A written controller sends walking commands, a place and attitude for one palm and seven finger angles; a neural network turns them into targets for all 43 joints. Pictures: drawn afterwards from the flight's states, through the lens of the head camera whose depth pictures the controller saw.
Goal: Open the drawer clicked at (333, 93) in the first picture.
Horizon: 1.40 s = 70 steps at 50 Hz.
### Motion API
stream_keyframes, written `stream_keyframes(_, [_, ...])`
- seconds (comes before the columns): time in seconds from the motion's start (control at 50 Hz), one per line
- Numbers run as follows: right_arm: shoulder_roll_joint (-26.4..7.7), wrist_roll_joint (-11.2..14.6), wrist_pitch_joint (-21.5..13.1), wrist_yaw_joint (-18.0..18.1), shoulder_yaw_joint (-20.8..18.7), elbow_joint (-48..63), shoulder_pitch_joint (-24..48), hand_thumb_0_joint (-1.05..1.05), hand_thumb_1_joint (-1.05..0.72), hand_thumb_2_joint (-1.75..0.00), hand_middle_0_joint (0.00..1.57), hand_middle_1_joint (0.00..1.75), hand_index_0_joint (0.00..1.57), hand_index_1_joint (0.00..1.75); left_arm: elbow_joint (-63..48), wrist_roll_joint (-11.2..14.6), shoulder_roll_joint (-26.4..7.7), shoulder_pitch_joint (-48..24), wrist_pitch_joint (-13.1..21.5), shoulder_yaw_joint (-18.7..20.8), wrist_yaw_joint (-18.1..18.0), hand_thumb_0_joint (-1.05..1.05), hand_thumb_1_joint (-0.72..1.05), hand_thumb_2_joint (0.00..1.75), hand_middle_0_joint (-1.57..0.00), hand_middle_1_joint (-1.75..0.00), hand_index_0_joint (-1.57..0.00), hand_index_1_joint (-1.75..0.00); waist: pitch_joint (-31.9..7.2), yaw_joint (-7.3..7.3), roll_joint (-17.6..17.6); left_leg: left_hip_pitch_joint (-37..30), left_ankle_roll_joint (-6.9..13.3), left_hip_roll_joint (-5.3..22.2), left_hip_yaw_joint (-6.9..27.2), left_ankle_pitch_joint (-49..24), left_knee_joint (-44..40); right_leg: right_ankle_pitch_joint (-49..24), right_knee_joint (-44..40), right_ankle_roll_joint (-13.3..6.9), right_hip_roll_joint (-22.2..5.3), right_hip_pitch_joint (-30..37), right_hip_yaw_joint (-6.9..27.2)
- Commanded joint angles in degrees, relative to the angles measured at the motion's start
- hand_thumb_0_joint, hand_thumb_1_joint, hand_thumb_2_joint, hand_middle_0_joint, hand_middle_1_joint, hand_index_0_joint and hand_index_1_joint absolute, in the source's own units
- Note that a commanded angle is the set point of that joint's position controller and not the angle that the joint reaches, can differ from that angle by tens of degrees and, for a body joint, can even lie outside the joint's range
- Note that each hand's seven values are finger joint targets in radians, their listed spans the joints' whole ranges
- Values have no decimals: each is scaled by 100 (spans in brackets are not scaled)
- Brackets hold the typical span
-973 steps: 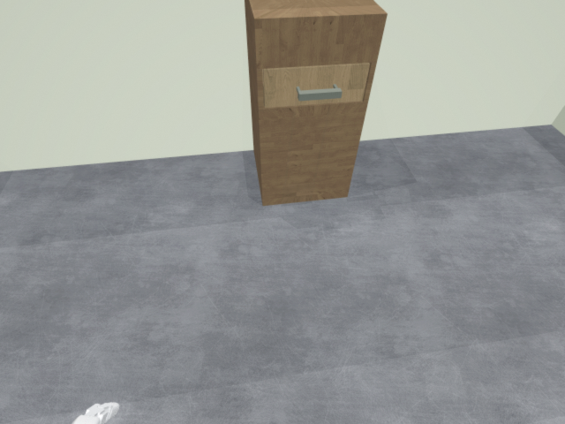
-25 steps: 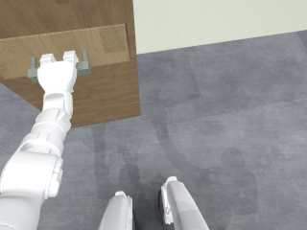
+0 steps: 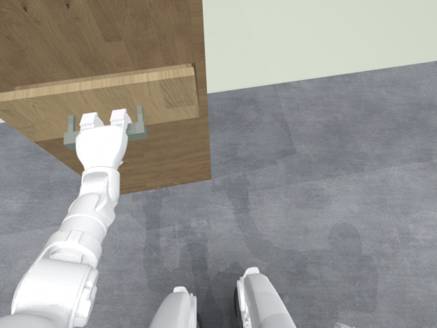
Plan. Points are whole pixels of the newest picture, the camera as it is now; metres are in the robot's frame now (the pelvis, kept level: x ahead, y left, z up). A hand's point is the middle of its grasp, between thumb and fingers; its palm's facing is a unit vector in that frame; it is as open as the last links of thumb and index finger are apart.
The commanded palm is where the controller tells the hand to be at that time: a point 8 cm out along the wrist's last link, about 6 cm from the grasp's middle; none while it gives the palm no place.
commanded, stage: pull the drawer open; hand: left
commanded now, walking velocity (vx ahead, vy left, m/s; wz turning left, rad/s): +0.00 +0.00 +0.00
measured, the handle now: (106, 125) +0.51 +0.21 -0.05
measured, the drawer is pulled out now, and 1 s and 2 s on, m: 0.02 0.14 0.26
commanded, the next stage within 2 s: none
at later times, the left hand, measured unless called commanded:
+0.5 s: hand (115, 181) +0.39 +0.19 -0.07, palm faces -0.05 -0.06 -1.00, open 6.4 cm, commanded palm +0.35 +0.19 -0.02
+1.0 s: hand (117, 212) +0.33 +0.18 -0.07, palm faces -0.05 -0.05 -1.00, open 6.4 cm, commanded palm +0.29 +0.18 -0.02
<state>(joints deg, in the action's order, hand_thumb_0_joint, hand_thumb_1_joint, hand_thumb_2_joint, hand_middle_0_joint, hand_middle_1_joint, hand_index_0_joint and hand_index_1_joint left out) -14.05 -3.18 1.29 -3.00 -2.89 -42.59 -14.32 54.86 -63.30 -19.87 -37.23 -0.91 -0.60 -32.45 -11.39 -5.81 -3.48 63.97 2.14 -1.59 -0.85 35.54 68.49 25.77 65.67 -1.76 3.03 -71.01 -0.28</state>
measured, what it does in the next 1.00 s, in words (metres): stands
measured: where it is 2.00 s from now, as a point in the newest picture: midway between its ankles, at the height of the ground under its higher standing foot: outside the picture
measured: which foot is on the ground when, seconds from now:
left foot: down 0.00-1.00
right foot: down 0.00-1.00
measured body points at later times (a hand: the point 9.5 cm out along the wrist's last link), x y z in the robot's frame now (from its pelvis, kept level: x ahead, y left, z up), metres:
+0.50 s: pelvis +0.02 +0.00 +0.02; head +0.15 +0.00 +0.45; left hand +0.39 +0.19 -0.01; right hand +0.11 -0.25 -0.13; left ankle -0.05 +0.10 -0.63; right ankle +0.03 -0.10 -0.63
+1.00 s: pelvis +0.00 -0.01 +0.01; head +0.11 -0.02 +0.45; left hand +0.33 +0.18 -0.01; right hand +0.13 -0.25 -0.13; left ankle -0.05 +0.10 -0.63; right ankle +0.03 -0.10 -0.63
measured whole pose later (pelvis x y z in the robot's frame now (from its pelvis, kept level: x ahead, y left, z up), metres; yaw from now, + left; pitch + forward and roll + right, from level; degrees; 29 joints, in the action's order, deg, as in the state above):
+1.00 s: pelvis +0.00 -0.01 +0.01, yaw +0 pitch +25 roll +0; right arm -12.1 -2.9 3.2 -1.5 -3.0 -40.0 -8.4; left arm 37.6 -65.5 -11.5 -13.2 -7.3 -7.6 -36.5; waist -12.0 -2.0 -1.9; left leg 55.7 1.6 -1.6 -0.8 34.5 65.1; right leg 25.2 63.3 -2.4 2.9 -63.1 -0.2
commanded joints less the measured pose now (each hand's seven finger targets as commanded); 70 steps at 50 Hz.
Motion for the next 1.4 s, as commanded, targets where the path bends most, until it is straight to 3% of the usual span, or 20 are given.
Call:
stream_keyframes(0.0, [-830,-29,-53,46,-339,323,-845,0,-90,-90,20,30,20,30,-981,47,-800,-653,-50,270,-356,0,90,90,-40,-135,-40,-135,-3104,156,178,-1199,-58,66,153,-3711,-647,-3494,-398,-16,-148,3194,66])
stream_keyframes(0.04, [-811,-45,-11,47,-343,332,-787,0,-90,-90,20,30,20,30,-1020,-20,-729,-332,-137,238,-405,0,90,90,-40,-135,-40,-135,-3197,248,110,-1412,-80,81,180,-4097,-658,-3593,-364,-29,-158,3179,40])
stream_keyframes(0.08, [-779,-28,12,47,-351,363,-736,0,-90,-90,20,30,20,30,-1099,-30,-457,-282,-226,36,-438,0,90,90,-40,-135,-40,-135,-3022,178,126,-1569,-101,116,221,-4187,-698,-3503,-447,-21,-137,3042,-3])
stream_keyframes(0.26, [-730,-11,105,82,-339,535,-515,0,-90,-90,20,30,20,30,-1532,-49,-215,349,-447,-68,-493,0,90,90,-40,-135,-40,-135,-2837,237,225,-1787,-120,124,201,-4138,-828,-3465,-601,-39,-135,3128,-15])
stream_keyframes(0.34, [-691,-19,118,95,-320,600,-386,0,-90,-90,20,30,20,30,-1743,-79,-142,921,-524,-112,-515,0,90,90,-40,-135,-40,-135,-2866,388,154,-1917,-136,121,201,-4430,-869,-3629,-600,-60,-147,3255,-9])
stream_keyframes(0.48, [-641,-9,95,111,-305,679,-205,0,-90,-90,20,30,20,30,-2092,-123,126,1283,-582,-323,-578,0,90,90,-40,-135,-40,-135,-2628,351,223,-1882,-144,112,190,-4125,-914,-3509,-673,-72,-129,3224,-12])
stream_keyframes(0.52, [-665,-15,96,99,-305,724,-162,0,-90,-90,20,30,20,30,-2314,-90,-65,1421,-582,-131,-604,0,90,90,-40,-135,-40,-135,-2699,431,159,-1894,-145,95,157,-4070,-931,-3586,-671,-102,-136,3344,15])
stream_keyframes(0.62, [-633,-14,88,110,-299,778,-50,0,-90,-90,20,30,20,30,-2571,-96,-14,1842,-625,-126,-658,0,90,90,-40,-135,-40,-135,-2797,504,265,-1836,-148,72,147,-4048,-941,-3806,-649,-107,-158,3556,67])
stream_keyframes(0.7, [-601,5,48,111,-309,788,67,0,-90,-90,20,30,20,30,-2614,-161,297,1912,-658,-392,-710,0,90,90,-40,-135,-40,-135,-2536,443,168,-1902,-167,84,150,-3720,-982,-3252,-731,-104,-133,3244,13])
stream_keyframes(0.72, [-625,8,63,125,-302,778,112,0,-90,-90,20,30,20,30,-2638,-166,102,1886,-679,-223,-730,0,90,90,-40,-135,-40,-135,-2550,476,235,-1859,-168,72,167,-3696,-982,-3211,-709,-122,-121,3256,14])
stream_keyframes(0.78, [-593,-12,19,172,-291,726,163,0,-90,-90,20,30,20,30,-2402,-235,280,1794,-697,-401,-770,0,90,90,-40,-135,-40,-135,-2348,418,378,-1652,-166,42,160,-3330,-976,-2978,-708,-103,-130,3151,17])
stream_keyframes(0.82, [-605,-10,19,174,-299,769,213,0,-90,-90,20,30,20,30,-2606,-227,176,1699,-693,-330,-775,0,90,90,-40,-135,-40,-135,-2518,473,156,-1768,-174,33,171,-3331,-985,-2881,-687,-136,-121,3141,19])
stream_keyframes(0.92, [-570,11,7,187,-288,844,325,0,-90,-90,20,30,20,30,-2689,-186,230,2090,-720,-355,-761,0,90,90,-40,-135,-40,-135,-2590,549,335,-1693,-161,-8,135,-3167,-1001,-2924,-717,-134,-141,3335,48])
stream_keyframes(1.04, [-519,31,-35,232,-247,921,526,0,-90,-90,20,30,20,30,-2791,-218,269,2630,-641,-378,-771,0,90,90,-40,-135,-40,-135,-2331,649,386,-1483,-152,-61,105,-2726,-1042,-2709,-743,-138,-147,3317,137])
stream_keyframes(1.08, [-513,23,-65,231,-251,937,548,0,-90,-90,20,30,20,30,-2928,-244,398,2540,-611,-527,-806,0,90,90,-40,-135,-40,-135,-2214,592,341,-1558,-142,-41,119,-2661,-1057,-2516,-766,-146,-137,3168,99])
stream_keyframes(1.14, [-515,20,-65,234,-254,966,623,0,-90,-90,20,30,20,30,-2983,-273,297,2850,-612,-400,-858,0,90,90,-40,-135,-40,-135,-2251,668,432,-1504,-140,-67,90,-2572,-1025,-2500,-758,-152,-139,3230,132])
stream_keyframes(1.16, [-512,23,-72,229,-253,980,622,0,-90,-90,20,30,20,30,-3024,-259,403,2759,-629,-519,-854,0,90,90,-40,-135,-40,-135,-2229,588,455,-1481,-129,-64,78,-2476,-1012,-2508,-779,-141,-154,3231,151])
stream_keyframes(1.24, [-496,11,-92,255,-255,993,736,0,-90,-90,20,30,20,30,-3204,-308,352,3095,-616,-461,-926,0,90,90,-40,-135,-40,-135,-2234,683,402,-1514,-142,-88,80,-2490,-1000,-2549,-752,-162,-162,3239,198])
stream_keyframes(1.3, [-493,27,-111,262,-251,993,781,0,-90,-90,20,30,20,30,-3254,-286,443,3021,-658,-566,-928,0,90,90,-40,-135,-40,-135,-2076,609,503,-1436,-130,-87,83,-2209,-1018,-2258,-815,-143,-172,3173,200])
stream_keyframes(1.38, [-475,15,-139,305,-234,1014,881,0,-90,-90,20,30,20,30,-3301,-309,413,3221,-665,-544,-944,0,90,90,-40,-135,-40,-135,-2096,668,545,-1353,-125,-128,63,-2114,-989,-2255,-810,-140,-186,3241,260])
